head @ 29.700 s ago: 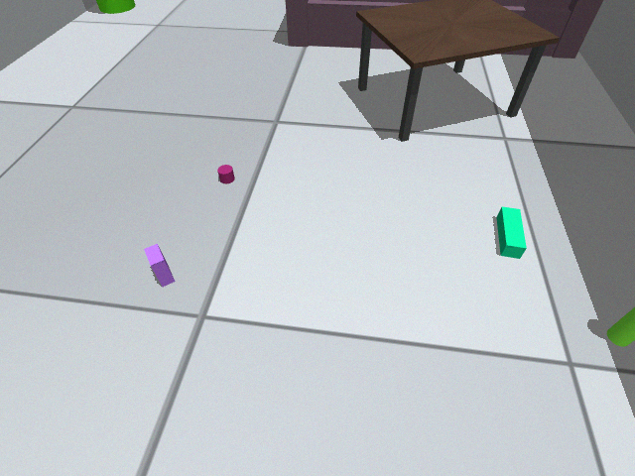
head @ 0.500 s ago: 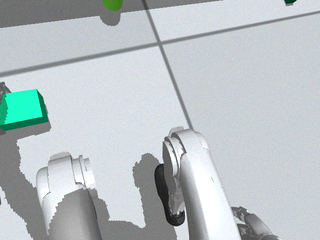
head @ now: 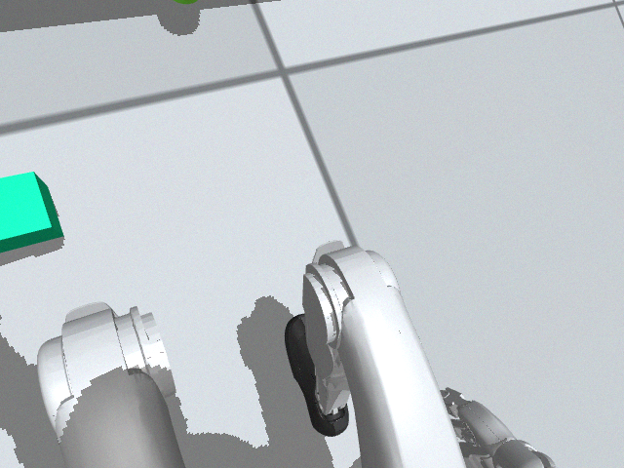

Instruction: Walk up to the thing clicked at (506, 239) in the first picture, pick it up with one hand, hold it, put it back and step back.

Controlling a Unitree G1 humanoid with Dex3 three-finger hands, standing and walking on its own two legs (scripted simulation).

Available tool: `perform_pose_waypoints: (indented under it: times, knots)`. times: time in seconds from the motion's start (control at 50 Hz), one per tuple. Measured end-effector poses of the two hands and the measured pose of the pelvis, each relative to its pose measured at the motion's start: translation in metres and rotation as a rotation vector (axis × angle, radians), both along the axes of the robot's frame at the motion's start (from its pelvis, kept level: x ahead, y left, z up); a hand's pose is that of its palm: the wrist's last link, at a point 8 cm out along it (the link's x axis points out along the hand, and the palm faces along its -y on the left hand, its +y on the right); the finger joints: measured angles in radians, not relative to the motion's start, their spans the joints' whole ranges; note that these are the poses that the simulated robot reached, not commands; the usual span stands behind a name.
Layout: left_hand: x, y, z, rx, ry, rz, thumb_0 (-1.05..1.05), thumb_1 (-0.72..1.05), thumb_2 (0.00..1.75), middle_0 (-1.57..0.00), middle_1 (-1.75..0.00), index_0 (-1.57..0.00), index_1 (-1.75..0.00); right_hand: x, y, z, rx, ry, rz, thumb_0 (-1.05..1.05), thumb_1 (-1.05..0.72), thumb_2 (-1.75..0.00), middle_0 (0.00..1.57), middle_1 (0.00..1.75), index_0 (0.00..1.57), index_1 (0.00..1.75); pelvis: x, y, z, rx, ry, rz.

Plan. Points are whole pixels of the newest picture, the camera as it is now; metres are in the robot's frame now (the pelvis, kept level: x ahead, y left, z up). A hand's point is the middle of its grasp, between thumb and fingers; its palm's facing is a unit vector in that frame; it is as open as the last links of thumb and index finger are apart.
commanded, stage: rest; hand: left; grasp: from above
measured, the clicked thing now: out of the picture +0.42 +0.34 -0.26
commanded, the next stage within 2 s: open in 0.32 s
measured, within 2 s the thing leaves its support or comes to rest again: neither
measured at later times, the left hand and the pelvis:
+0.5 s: hand out of the picture +0.42 +0.33 -0.23, palm faces -0.45 -0.14 -0.88, open 10.4 cm; pelvis -0.01 +0.01 -0.01, yaw -2 degrees
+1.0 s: hand out of the picture +0.43 +0.34 -0.24, palm faces -0.43 -0.13 -0.89, open 13.5 cm; pelvis -0.01 +0.01 +0.00, yaw -2 degrees
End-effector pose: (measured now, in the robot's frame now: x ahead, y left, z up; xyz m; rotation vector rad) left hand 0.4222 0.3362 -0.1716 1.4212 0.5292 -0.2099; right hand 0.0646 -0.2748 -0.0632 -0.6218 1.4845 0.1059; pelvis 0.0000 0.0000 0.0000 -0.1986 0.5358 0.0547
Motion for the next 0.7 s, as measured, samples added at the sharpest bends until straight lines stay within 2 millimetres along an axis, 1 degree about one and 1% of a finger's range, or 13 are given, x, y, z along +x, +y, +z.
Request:
perform_pose_waypoints:
  times: [0.1,0.24,0.48,0.62,0.7]
  knots:
    - [-0.001,0.0,-0.003,0.005,0.002,-0.006,-0.01,-0.08,0.63,-0.61,-0.7,-0.63,-0.65,-0.003,0.002,0.002,0.002,0.003,0.01,0.0,-0.89,-0.89,0.2,0.3,0.21,0.3,-0.001,0.002,-0.001,-0.006,-0.008,-0.003]
    - [0.001,0.001,-0.003,-0.001,-0.001,-0.001,-0.01,-0.09,0.61,-0.62,-0.7,-0.65,-0.65,-0.005,0.006,0.005,0.014,-0.016,0.045,0.0,-0.9,-0.89,0.2,0.3,0.21,0.3,-0.003,0.003,-0.004,-0.013,-0.037,-0.005]
    - [0.001,0.001,-0.004,0.008,-0.001,-0.01,-0.01,-0.09,0.6,-0.63,-0.69,-0.65,-0.64,-0.017,0.01,0.01,0.016,-0.019,0.086,0.0,-0.9,-0.89,0.2,0.3,0.21,0.3,-0.008,0.005,-0.008,-0.026,-0.07,-0.016]
    - [-0.002,0.0,-0.006,0.003,0.007,-0.024,-0.01,-0.08,0.67,-0.55,-0.76,-0.57,-0.72,-0.018,0.014,0.012,0.028,-0.015,0.107,0.0,-0.89,-0.89,0.2,0.3,0.21,0.3,-0.009,0.006,-0.007,-0.033,-0.074,-0.017]
    - [-0.002,0.0,-0.008,0.006,-0.005,-0.034,-0.01,-0.13,0.74,-0.48,-0.81,-0.49,-0.78,-0.016,0.016,0.013,0.033,-0.013,0.118,0.0,-0.89,-0.89,0.2,0.3,0.21,0.3,-0.009,0.007,-0.006,-0.036,-0.072,-0.017]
